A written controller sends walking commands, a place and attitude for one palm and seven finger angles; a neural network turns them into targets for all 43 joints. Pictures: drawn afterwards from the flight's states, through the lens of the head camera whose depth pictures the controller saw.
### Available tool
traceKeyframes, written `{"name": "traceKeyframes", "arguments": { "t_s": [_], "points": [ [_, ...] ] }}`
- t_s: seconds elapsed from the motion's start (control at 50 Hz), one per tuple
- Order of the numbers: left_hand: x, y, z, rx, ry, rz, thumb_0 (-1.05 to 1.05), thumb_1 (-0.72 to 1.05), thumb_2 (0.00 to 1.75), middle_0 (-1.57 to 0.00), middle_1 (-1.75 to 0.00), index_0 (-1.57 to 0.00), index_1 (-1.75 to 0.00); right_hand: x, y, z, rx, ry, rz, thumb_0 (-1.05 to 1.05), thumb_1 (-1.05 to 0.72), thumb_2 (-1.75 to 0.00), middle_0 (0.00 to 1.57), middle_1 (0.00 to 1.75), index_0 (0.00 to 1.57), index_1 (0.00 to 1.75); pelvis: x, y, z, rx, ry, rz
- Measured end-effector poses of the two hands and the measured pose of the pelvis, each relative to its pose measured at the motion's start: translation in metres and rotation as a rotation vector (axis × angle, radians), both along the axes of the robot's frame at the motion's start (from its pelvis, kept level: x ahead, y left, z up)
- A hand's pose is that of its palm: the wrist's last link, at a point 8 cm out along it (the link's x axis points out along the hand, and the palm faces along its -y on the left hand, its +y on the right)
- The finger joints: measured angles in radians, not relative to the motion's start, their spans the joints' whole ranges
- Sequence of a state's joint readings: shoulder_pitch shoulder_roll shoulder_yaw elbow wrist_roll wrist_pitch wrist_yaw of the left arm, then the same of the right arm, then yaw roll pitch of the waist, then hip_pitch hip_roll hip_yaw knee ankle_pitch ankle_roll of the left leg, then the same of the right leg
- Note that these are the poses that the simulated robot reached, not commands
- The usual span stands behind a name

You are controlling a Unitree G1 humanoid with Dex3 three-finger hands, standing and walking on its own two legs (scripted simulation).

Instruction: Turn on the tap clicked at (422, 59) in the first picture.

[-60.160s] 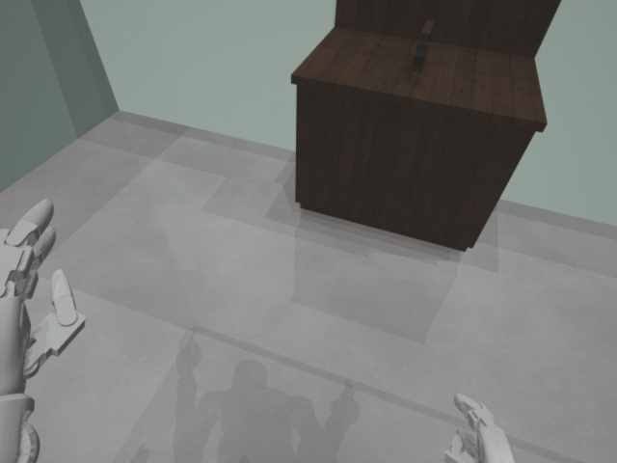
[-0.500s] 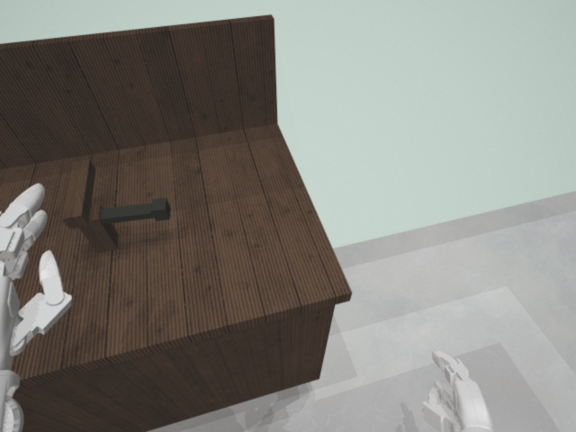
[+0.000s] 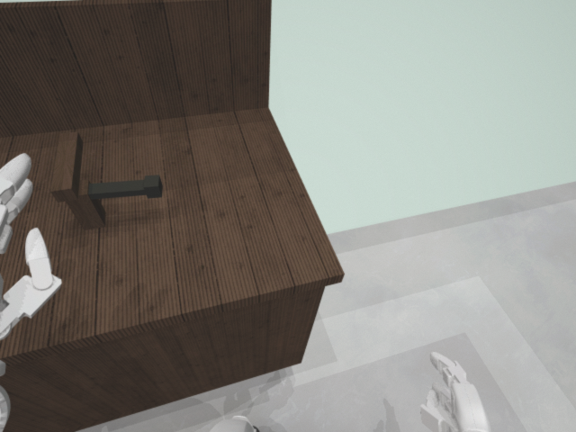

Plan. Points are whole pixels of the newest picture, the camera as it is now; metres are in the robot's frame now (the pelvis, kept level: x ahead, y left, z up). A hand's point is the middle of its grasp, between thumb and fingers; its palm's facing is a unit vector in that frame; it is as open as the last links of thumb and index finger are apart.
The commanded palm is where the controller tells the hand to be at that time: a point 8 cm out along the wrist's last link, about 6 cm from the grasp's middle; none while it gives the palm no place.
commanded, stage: step back with the hand held close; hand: left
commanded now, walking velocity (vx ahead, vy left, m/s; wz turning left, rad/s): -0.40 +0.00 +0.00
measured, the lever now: (153, 186) +0.49 +0.27 +0.02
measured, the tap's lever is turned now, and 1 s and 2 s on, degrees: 83 83 83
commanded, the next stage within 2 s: stop stepping back and stand still in 0.66 s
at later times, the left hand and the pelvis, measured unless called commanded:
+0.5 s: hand (25, 358) +0.15 +0.23 +0.18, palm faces +0.34 -0.85 -0.41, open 7.4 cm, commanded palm +0.10 +0.26 +0.19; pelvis -0.07 -0.01 +0.00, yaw -1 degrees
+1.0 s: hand out of the picture +0.02 +0.23 +0.18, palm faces +0.37 -0.84 -0.40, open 7.4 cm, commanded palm -0.03 +0.27 +0.19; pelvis -0.18 -0.01 +0.01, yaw +1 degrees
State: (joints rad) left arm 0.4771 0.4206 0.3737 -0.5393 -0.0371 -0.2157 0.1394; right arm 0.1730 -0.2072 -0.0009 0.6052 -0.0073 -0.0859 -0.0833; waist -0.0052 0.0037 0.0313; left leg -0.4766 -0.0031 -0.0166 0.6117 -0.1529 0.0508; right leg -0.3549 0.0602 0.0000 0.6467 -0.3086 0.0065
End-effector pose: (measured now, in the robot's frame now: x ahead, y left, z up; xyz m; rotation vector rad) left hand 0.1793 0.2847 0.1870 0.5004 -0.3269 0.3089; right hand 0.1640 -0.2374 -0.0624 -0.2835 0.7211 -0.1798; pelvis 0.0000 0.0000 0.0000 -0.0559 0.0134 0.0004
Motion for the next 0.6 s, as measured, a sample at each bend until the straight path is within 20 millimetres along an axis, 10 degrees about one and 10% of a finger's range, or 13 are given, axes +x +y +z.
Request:
{"name": "traceKeyframes", "arguments": {
  "t_s": [0.28, 0.42, 0.6],
  "points": [
    [-0.031, -0.031, 0.005, -0.047, -0.001, -0.067, 0.01, 0.89, 0.89, -0.21, -0.31, -0.21, -0.3, -0.016, 0.009, -0.004, 0.071, 0.004, 0.042, 0.01, -0.9, -0.9, 0.21, 0.3, 0.21, 0.3, -0.028, -0.014, 0.005, -0.02, 0.014, -0.023],
    [-0.047, -0.014, 0.001, -0.027, 0.0, -0.064, 0.01, 0.89, 0.89, -0.22, -0.31, -0.21, -0.3, -0.036, -0.001, 0.01, 0.02, -0.045, 0.002, 0.01, -0.9, -0.9, 0.21, 0.3, 0.21, 0.3, -0.05, -0.009, 0.002, 0.004, 0.003, -0.023],
    [-0.105, -0.026, 0.01, -0.036, -0.013, -0.031, 0.02, 0.89, 0.89, -0.21, -0.31, -0.21, -0.3, -0.085, -0.004, 0.004, 0.037, -0.025, 0.046, 0.01, -0.9, -0.9, 0.21, 0.3, 0.21, 0.3, -0.093, -0.017, 0.005, -0.001, -0.003, 0.003]
  ]
}}
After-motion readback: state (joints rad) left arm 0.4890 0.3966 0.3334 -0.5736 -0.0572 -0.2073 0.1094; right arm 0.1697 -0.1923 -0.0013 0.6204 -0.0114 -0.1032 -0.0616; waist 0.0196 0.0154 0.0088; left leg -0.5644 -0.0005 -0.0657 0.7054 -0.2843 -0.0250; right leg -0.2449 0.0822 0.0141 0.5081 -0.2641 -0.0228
